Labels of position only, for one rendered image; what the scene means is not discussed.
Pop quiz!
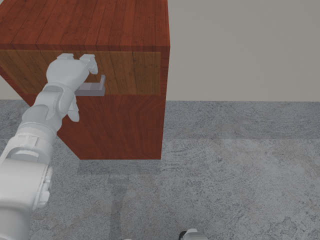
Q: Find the cabinet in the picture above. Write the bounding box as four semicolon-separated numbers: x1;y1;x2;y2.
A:
0;0;170;160

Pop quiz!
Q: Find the robot left forearm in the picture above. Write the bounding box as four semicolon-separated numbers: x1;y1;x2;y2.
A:
0;82;74;166

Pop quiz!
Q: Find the drawer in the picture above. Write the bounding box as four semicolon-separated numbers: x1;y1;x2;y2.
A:
0;49;161;95

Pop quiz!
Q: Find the handle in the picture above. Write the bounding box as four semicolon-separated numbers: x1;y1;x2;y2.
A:
74;75;106;96

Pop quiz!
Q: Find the robot right shin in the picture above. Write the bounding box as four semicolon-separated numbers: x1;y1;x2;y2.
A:
184;228;198;236

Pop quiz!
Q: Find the robot left hand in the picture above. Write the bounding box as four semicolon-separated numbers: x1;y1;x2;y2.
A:
46;53;98;122

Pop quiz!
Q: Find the left robot upper arm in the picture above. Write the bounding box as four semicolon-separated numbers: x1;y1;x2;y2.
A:
0;158;53;240

